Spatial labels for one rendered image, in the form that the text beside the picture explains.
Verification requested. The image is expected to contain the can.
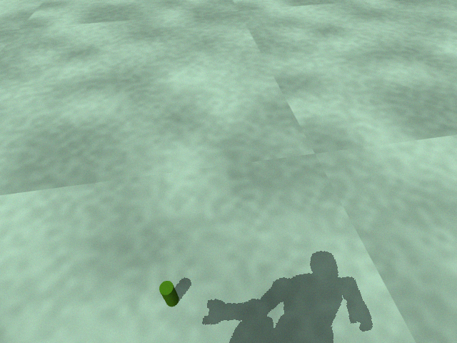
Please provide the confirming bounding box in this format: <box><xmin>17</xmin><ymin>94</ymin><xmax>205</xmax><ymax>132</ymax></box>
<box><xmin>159</xmin><ymin>281</ymin><xmax>179</xmax><ymax>307</ymax></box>

